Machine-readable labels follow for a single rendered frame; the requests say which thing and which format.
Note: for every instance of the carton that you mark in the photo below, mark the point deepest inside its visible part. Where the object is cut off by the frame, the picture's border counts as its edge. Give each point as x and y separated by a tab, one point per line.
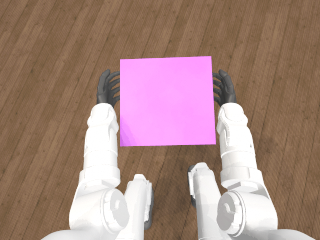
167	101

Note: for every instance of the robot right hand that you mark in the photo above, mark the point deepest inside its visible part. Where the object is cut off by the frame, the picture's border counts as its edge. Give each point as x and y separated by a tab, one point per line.
226	92

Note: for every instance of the robot right upper arm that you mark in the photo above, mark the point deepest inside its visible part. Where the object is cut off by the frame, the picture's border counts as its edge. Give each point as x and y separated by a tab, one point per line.
248	216

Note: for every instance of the right robot forearm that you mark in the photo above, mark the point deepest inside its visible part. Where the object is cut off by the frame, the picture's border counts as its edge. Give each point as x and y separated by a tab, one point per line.
239	167

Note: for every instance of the robot left hand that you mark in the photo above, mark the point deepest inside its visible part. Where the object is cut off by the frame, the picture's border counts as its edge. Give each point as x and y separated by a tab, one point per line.
105	93

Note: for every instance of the robot left thigh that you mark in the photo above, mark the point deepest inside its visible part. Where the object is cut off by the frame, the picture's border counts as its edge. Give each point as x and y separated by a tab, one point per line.
138	196

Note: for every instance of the left robot forearm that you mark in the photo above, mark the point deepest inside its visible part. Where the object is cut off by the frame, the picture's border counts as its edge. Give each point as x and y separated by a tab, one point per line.
100	167

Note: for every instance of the robot left upper arm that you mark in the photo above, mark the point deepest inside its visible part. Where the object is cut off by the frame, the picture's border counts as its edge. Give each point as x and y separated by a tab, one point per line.
99	215

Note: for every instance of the left robot shin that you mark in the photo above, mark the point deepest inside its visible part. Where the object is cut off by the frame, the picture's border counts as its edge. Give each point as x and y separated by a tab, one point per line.
147	209

